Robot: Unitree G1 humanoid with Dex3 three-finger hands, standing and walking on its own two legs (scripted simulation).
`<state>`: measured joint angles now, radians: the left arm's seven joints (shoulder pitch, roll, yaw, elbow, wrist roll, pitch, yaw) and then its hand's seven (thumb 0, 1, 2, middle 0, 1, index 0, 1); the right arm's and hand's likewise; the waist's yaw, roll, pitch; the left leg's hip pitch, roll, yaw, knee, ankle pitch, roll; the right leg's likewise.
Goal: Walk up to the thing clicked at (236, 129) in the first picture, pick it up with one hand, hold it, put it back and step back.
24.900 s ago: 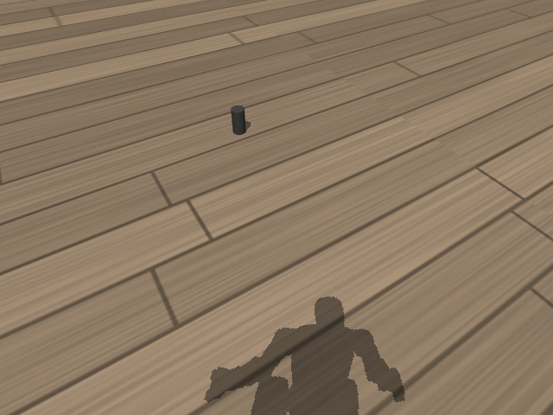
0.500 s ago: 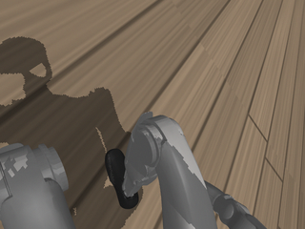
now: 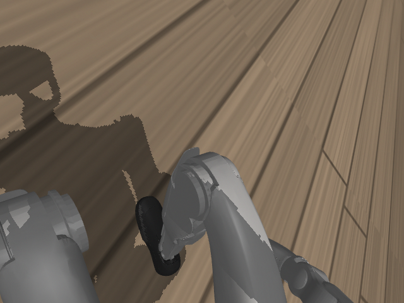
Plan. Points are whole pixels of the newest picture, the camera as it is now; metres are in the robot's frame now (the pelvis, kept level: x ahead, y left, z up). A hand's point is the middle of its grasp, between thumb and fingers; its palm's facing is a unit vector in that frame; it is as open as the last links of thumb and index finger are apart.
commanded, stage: withdraw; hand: left
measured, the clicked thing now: out of the picture +0.47 +0.27 -0.22
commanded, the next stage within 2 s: rise in 0.42 s
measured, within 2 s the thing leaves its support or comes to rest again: neither
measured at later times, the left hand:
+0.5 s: hand out of the picture +0.45 +0.35 -0.10, palm faces +0.38 -0.92 -0.08, open 16.7 cm
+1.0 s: hand out of the picture +0.33 +0.39 +0.01, palm faces +0.26 -0.84 -0.47, open 17.2 cm
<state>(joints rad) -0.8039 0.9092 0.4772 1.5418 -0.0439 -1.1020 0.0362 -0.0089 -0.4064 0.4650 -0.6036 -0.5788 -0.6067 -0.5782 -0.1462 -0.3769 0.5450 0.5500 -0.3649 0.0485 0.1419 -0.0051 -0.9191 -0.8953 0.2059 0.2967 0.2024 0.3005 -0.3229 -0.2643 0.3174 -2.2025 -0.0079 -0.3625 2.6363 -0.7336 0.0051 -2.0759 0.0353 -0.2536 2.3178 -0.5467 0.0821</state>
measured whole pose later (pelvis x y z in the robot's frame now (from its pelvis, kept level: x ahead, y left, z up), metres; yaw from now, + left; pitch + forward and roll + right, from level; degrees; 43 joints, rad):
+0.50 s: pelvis +0.00 +0.00 +0.01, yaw +2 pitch +18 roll -18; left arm -0.75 0.91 0.51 1.26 -0.06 -0.90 -0.11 -0.02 -0.49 0.15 -0.15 -0.13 -0.15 -0.14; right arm -0.05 -0.37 0.44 0.57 -0.29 0.09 0.12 0.00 -0.91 -0.90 0.21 0.30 0.20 0.30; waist -0.26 -0.19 0.21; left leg -2.22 0.00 -0.31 2.59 -0.71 0.02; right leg -2.10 0.02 -0.22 2.30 -0.55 0.07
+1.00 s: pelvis +0.01 +0.00 +0.09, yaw +9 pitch +32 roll -8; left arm -0.40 0.63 0.35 0.77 0.10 -0.23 -0.05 -0.02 -0.50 0.09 -0.07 -0.07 -0.08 -0.08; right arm 0.12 -0.28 0.06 0.58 -0.01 0.18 0.06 0.00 -0.90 -0.90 0.21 0.30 0.20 0.30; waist -0.08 0.01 -0.13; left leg -2.11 0.01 -0.08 2.24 -0.69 0.04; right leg -2.07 -0.02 -0.04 2.10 -0.60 0.05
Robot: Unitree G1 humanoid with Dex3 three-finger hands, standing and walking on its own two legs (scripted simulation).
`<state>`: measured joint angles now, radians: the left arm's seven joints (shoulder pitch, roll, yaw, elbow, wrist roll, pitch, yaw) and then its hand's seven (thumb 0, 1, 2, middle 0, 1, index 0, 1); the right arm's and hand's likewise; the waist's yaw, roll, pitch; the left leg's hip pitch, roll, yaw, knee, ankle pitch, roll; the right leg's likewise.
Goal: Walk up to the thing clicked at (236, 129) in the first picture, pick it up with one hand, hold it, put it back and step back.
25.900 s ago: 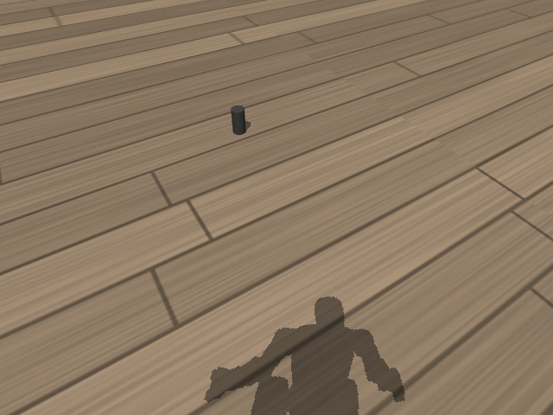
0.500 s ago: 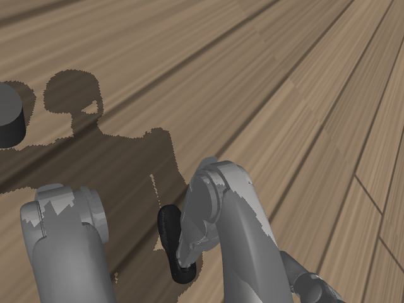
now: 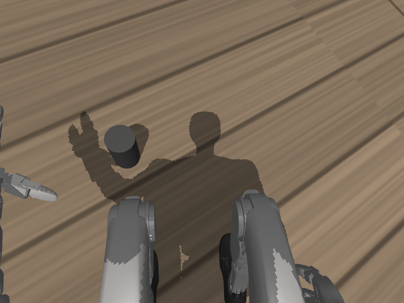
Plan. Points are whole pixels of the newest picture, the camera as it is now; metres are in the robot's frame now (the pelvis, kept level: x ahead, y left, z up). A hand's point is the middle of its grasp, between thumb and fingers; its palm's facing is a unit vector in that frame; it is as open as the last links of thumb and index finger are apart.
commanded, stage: home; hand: left
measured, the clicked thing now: (123, 148) +0.49 +0.20 -0.31
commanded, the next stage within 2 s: none
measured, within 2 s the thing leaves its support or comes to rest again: neither
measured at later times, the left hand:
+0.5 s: hand (16, 186) +0.30 +0.23 +0.12, palm faces +0.17 -0.91 -0.38, open 17.2 cm
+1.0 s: hand out of the picture +0.24 +0.19 +0.28, palm faces +0.21 -0.93 -0.29, open 17.5 cm
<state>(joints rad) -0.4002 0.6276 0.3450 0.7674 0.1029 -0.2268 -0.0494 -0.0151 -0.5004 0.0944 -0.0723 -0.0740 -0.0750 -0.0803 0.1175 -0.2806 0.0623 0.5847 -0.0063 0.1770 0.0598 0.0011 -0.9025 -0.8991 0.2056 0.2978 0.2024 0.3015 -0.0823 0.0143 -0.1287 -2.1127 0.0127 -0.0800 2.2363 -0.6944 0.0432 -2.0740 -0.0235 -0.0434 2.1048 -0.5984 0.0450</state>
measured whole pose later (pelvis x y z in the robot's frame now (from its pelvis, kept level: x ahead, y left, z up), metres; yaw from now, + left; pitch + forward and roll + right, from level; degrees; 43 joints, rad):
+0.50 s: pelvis +0.06 -0.02 +0.23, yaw +5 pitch +24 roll -3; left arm 0.05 0.32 0.13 0.40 0.01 0.11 0.13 -0.01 -0.49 0.09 -0.07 -0.07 -0.07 -0.07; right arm 0.16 -0.24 0.00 0.52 0.05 0.02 -0.11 0.00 -0.90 -0.90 0.20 0.30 0.20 0.30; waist -0.05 0.01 -0.17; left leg -1.27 0.04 -0.05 1.47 -0.62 -0.02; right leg -1.27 -0.01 -0.05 1.41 -0.56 0.00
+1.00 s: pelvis +0.09 -0.01 +0.32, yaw +5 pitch +8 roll -2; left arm 0.49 0.21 -0.02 -0.03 -0.02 0.28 0.16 -0.01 -0.56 0.05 -0.06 -0.05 -0.06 -0.06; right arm 0.28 -0.20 0.04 0.47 0.03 -0.08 -0.18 0.01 -0.89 -0.90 0.20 0.30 0.20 0.30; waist -0.02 0.05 -0.15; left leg -0.65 0.03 -0.03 1.00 -0.51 0.00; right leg -0.64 -0.01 -0.04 0.93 -0.44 0.02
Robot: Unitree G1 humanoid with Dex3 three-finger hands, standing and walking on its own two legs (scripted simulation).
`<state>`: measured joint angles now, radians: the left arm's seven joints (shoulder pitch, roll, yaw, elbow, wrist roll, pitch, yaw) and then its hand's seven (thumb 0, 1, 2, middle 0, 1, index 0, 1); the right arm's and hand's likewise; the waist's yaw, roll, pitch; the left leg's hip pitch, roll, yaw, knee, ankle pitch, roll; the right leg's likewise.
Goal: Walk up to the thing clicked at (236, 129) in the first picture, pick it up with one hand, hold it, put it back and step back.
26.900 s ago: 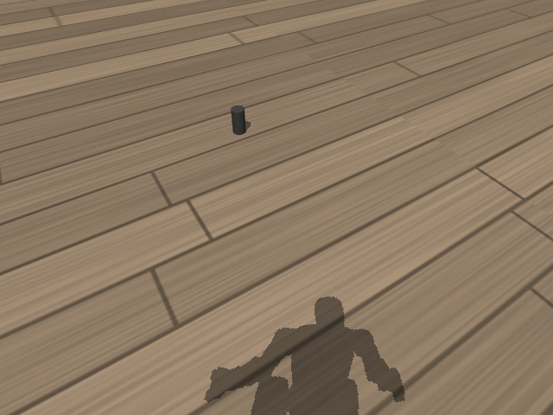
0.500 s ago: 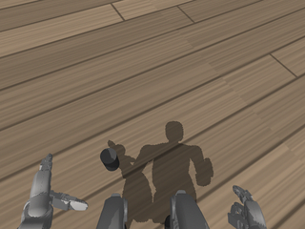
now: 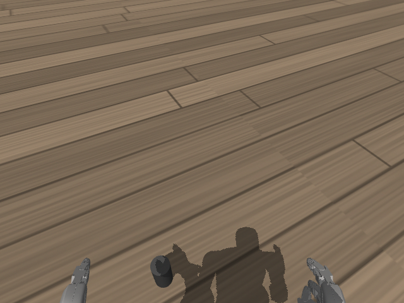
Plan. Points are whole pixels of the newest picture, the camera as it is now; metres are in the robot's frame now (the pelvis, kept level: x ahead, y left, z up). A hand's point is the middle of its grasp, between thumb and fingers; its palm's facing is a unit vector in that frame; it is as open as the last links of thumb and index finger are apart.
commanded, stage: home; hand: left
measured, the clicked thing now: (162, 272) +0.42 +0.17 -0.64
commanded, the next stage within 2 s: stand in 1.56 s
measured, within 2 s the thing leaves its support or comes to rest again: neither
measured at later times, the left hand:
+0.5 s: hand out of the picture +0.17 +0.17 -0.05, palm faces +0.11 -0.95 -0.28, open 17.6 cm
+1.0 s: hand out of the picture +0.16 +0.17 -0.05, palm faces +0.11 -0.96 -0.27, open 17.5 cm
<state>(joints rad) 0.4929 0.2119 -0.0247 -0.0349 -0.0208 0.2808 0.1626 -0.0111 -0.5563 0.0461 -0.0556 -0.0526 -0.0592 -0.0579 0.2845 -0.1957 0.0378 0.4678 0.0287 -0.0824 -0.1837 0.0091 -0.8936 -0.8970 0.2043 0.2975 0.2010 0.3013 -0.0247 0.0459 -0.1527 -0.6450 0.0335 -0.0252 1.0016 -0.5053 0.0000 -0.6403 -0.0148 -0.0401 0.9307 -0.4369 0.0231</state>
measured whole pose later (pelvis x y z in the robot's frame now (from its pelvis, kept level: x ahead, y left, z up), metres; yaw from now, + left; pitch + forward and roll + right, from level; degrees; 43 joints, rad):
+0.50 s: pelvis +0.00 -0.01 +0.01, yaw +1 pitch +7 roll -2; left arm 0.47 0.21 -0.01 0.01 -0.01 0.26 0.14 -0.01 -0.56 0.04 -0.05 -0.05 -0.06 -0.06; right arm 0.30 -0.20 0.03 0.51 0.01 -0.12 -0.18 0.01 -0.89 -0.90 0.20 0.30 0.20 0.30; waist -0.03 0.04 -0.11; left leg -0.61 0.04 -0.04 0.96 -0.49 -0.01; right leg -0.60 -0.01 -0.05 0.90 -0.43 0.01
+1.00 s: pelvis -0.01 -0.01 +0.01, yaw +1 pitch +7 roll -2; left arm 0.46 0.20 -0.01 0.01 -0.02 0.26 0.13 -0.01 -0.56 0.04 -0.05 -0.05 -0.06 -0.06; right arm 0.28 -0.20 0.03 0.51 0.01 -0.14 -0.18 0.01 -0.90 -0.90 0.20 0.30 0.20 0.30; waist -0.02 0.03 -0.10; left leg -0.60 0.04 -0.04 0.95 -0.47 -0.01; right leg -0.59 -0.01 -0.05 0.89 -0.42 0.01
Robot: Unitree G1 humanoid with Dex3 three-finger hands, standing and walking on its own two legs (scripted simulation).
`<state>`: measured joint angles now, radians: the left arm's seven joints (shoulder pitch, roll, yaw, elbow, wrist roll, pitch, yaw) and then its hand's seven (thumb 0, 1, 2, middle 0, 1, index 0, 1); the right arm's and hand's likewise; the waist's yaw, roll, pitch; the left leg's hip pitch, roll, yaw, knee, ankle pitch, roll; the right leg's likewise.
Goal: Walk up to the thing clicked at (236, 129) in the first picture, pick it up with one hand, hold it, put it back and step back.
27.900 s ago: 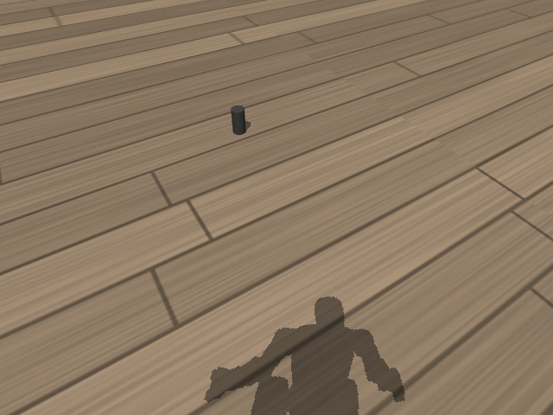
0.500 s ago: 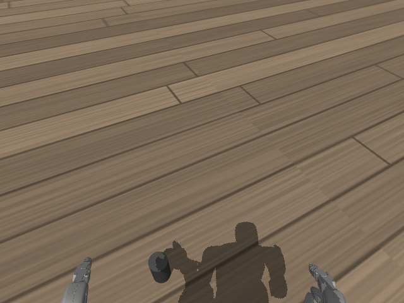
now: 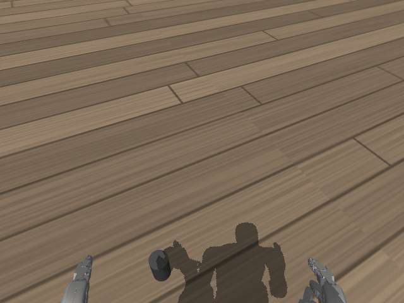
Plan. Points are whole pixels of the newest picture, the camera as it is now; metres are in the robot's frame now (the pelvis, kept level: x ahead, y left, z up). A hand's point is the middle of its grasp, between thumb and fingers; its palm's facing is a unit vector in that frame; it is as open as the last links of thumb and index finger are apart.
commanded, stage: home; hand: left
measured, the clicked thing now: (160, 266) +0.43 +0.18 -0.65
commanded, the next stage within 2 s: stand in 0.56 s
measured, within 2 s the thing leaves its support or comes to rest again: neither
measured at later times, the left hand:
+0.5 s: hand out of the picture +0.17 +0.19 -0.05, palm faces +0.10 -0.96 -0.27, open 17.5 cm
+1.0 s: hand out of the picture +0.17 +0.18 -0.06, palm faces +0.10 -0.96 -0.27, open 12.0 cm
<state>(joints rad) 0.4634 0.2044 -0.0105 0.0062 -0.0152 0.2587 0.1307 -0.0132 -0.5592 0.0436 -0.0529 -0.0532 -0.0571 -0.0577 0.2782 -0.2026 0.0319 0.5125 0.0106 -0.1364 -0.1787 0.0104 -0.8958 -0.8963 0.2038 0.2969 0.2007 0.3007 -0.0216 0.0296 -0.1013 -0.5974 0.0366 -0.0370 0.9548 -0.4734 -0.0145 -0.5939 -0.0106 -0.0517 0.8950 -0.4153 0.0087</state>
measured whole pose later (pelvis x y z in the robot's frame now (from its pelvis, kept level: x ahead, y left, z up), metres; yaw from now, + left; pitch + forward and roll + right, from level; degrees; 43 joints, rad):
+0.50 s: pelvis +0.00 +0.01 +0.00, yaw +0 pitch +7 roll -2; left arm 0.47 0.21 -0.01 0.00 -0.01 0.25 0.13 -0.01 -0.56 0.05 -0.05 -0.05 -0.06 -0.06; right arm 0.28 -0.20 0.03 0.52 0.01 -0.14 -0.18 0.01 -0.90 -0.90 0.20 0.30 0.20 0.30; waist -0.02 0.03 -0.11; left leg -0.61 0.03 -0.03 0.97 -0.48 -0.01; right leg -0.60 -0.01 -0.05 0.90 -0.42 0.02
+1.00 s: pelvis +0.00 +0.00 +0.00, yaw +0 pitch +7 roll -2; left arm 0.47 0.20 -0.01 0.01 -0.01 0.24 0.13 -0.01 0.15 0.67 -0.19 -0.27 -0.19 -0.28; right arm 0.29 -0.20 0.03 0.52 0.01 -0.14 -0.18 0.01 -0.90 -0.90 0.20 0.30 0.20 0.30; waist -0.02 0.03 -0.11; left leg -0.60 0.03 -0.03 0.96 -0.48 -0.01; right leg -0.60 -0.01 -0.05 0.90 -0.42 0.01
